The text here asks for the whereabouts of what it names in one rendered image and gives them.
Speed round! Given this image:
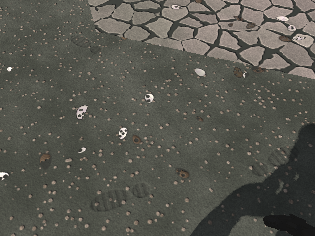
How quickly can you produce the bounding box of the robot right hand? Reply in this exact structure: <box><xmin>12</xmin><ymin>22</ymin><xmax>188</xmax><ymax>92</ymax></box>
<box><xmin>263</xmin><ymin>214</ymin><xmax>315</xmax><ymax>236</ymax></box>

